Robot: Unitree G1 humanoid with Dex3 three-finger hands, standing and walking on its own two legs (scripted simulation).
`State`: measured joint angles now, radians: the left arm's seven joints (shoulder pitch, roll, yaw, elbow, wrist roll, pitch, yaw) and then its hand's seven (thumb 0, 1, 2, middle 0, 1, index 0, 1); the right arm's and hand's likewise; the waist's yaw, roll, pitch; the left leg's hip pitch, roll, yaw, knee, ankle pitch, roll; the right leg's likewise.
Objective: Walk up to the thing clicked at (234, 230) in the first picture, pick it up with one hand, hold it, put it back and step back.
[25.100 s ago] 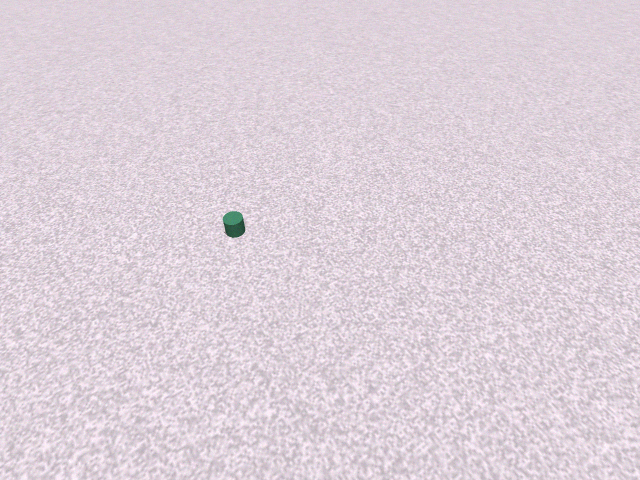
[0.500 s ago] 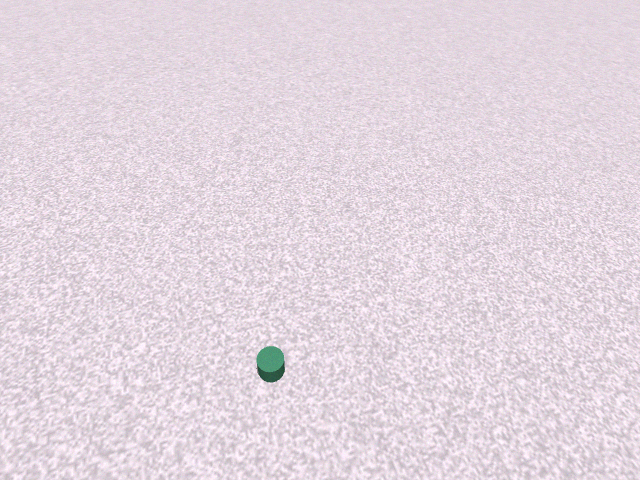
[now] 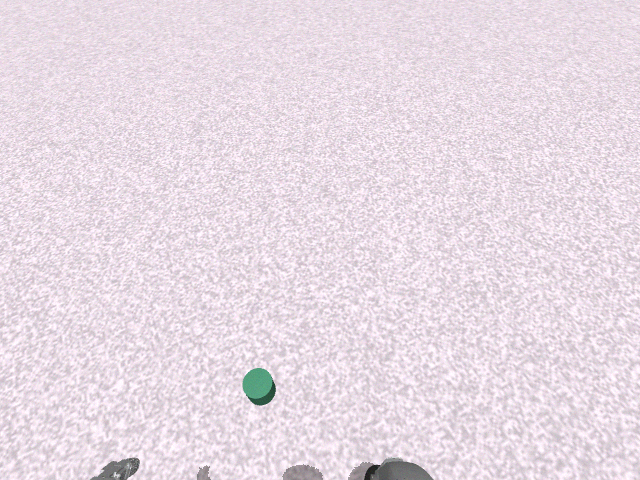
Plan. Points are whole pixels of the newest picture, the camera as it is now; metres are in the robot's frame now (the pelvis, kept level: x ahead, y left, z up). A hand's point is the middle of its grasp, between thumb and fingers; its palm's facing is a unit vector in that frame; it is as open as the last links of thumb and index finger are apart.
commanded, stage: walk up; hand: left
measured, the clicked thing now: (259, 386) +0.43 +0.22 -0.72
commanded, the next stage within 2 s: none
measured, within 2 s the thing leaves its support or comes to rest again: neither
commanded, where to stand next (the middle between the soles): +0.05 -0.02 m, yaw +2 degrees
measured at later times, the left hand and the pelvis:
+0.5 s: hand out of the picture +0.10 +0.27 -0.16, palm faces +0.02 -0.94 -0.35, open 7.4 cm; pelvis +0.00 -0.01 +0.00, yaw +2 degrees
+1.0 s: hand out of the picture +0.05 +0.26 -0.14, palm faces +0.02 -0.92 -0.38, open 7.4 cm; pelvis +0.00 -0.01 +0.01, yaw +1 degrees
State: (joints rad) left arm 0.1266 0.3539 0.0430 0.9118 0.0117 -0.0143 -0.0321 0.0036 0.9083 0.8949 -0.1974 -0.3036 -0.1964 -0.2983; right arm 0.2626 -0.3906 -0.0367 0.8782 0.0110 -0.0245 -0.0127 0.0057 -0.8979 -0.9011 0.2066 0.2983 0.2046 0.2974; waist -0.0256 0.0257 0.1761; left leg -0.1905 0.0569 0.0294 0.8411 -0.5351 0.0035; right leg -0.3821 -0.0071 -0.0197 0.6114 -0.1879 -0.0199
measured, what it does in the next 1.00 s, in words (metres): steps on the spot: left foot, then right foot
